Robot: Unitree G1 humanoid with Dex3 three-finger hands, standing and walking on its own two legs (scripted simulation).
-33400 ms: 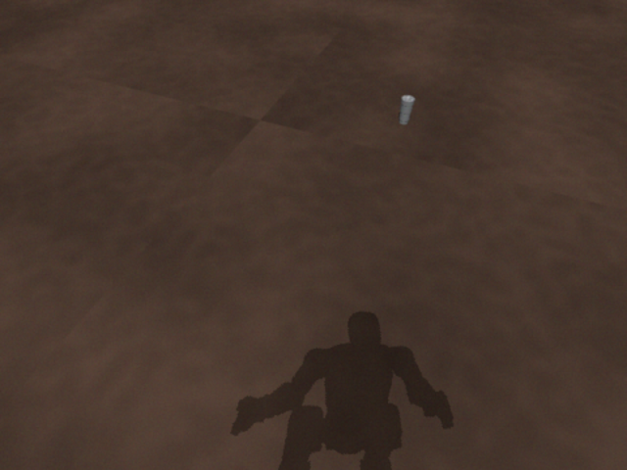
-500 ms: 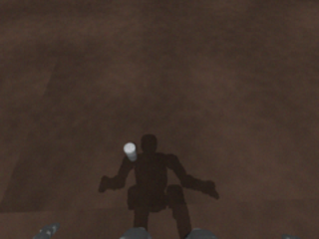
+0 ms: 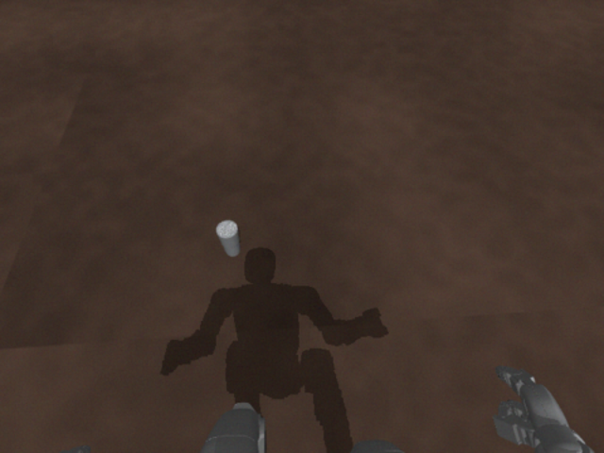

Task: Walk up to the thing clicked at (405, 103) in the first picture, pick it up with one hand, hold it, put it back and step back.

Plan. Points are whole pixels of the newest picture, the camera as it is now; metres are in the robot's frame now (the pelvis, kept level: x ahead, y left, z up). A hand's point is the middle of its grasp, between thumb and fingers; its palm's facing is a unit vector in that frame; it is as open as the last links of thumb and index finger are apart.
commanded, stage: step back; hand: left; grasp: from the side
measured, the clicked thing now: (230, 240) +0.78 +0.25 -0.67
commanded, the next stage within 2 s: stand in 1.86 s
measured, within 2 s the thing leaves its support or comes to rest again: neither
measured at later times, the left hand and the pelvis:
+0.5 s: hand out of the picture -0.05 +0.26 -0.14, palm faces +0.07 -0.94 -0.34, open 7.4 cm; pelvis -0.16 -0.01 +0.02, yaw +5 degrees
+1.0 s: hand out of the picture -0.25 +0.23 -0.12, palm faces +0.08 -0.90 -0.43, open 7.4 cm; pelvis -0.28 -0.05 +0.01, yaw +4 degrees
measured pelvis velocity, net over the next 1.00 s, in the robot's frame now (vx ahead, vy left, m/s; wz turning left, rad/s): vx -0.28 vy -0.05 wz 0.06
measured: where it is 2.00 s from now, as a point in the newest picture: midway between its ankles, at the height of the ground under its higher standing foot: outside the picture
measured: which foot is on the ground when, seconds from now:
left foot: down 0.00-0.02, up 0.04-0.32, down 0.34-0.76, up 0.78-1.00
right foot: down 0.00-0.36, up 0.38-0.70, down 0.72-1.00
